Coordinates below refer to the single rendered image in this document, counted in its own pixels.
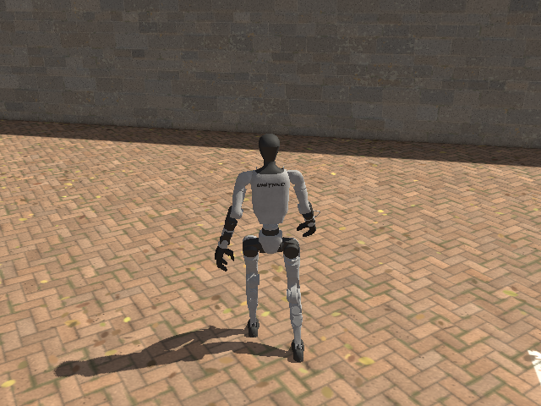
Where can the robot right upper arm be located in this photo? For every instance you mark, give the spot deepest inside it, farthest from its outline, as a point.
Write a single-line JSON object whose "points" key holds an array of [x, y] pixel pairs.
{"points": [[300, 189]]}

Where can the right robot forearm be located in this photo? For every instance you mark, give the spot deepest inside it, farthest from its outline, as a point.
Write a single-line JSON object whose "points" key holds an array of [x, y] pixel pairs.
{"points": [[309, 217]]}

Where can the robot left thigh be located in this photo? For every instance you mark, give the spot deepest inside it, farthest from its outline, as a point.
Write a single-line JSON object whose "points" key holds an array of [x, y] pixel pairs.
{"points": [[251, 247]]}

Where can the robot left upper arm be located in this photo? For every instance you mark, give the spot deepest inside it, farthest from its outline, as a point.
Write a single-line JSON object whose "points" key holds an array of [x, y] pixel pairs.
{"points": [[242, 180]]}

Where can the left robot forearm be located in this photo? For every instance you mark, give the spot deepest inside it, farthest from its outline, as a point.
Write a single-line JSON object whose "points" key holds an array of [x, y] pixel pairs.
{"points": [[227, 232]]}

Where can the robot right hand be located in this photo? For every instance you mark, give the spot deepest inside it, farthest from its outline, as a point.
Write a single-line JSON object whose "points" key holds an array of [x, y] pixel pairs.
{"points": [[311, 229]]}

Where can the robot left hand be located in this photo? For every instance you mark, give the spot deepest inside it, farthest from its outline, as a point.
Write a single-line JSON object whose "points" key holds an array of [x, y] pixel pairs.
{"points": [[218, 257]]}

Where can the right robot foot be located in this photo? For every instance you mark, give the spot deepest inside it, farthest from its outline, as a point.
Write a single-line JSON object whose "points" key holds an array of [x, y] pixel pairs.
{"points": [[297, 353]]}

